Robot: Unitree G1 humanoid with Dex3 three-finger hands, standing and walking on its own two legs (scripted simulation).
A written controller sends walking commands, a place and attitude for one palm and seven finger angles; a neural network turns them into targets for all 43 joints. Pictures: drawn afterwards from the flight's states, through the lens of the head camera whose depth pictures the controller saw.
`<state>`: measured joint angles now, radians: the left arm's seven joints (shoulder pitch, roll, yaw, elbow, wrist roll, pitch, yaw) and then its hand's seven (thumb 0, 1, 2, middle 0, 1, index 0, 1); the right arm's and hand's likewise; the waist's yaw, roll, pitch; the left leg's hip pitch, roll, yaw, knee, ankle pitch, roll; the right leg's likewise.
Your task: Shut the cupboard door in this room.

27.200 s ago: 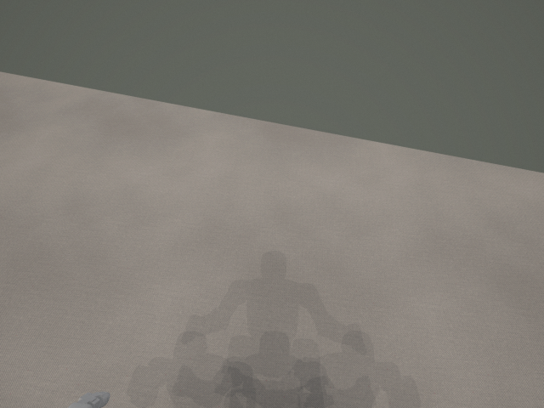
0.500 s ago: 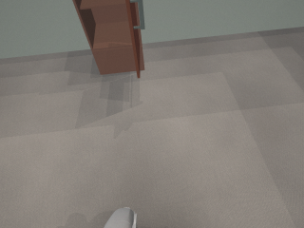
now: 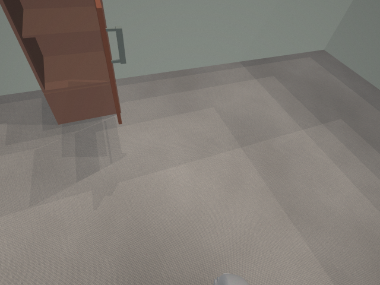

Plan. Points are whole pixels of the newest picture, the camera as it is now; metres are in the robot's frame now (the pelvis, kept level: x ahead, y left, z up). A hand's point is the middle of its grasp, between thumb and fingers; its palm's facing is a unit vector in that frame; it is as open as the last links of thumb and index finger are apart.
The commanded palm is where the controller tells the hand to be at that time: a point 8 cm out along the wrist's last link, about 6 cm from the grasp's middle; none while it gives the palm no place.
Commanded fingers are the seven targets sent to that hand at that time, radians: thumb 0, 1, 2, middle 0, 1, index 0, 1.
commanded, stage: walk to a spot facing it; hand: left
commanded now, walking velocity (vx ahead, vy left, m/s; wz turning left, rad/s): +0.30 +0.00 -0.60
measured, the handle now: (115, 46) +0.98 +0.40 -0.05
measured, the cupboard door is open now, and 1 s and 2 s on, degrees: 86 86 86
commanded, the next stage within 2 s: turn to face it in 1.62 s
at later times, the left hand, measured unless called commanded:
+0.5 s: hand (174, 208) +0.35 +0.06 -0.18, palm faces -0.35 -0.92 -0.16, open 7.4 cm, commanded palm none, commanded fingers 0.00 0.90 0.90 -0.20 -0.30 -0.20 -0.30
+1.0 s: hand (163, 172) +0.47 +0.11 -0.19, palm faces -0.37 -0.91 -0.17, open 7.4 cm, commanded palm none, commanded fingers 0.00 0.90 0.90 -0.20 -0.30 -0.20 -0.30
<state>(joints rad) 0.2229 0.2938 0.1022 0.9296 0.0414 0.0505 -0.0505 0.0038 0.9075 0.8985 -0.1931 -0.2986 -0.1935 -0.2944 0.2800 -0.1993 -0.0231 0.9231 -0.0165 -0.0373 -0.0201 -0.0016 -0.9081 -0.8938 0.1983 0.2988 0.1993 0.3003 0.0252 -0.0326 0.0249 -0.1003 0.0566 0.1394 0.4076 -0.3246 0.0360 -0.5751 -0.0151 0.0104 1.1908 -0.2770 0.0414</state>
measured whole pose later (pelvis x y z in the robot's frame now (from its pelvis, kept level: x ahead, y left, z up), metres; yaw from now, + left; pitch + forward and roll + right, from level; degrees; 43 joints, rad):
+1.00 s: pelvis +0.40 -0.07 -0.01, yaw -27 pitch +0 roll -1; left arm 0.31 0.21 0.07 1.07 0.03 0.01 -0.03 0.01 0.91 0.90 -0.19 -0.30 -0.19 -0.29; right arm 0.19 -0.16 -0.03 0.95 -0.03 -0.08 0.00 0.00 -0.91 -0.89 0.20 0.30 0.20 0.30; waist 0.04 -0.03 0.05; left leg -0.21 0.08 0.21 0.50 -0.28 0.02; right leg -0.49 -0.06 -0.03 1.22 -0.33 -0.01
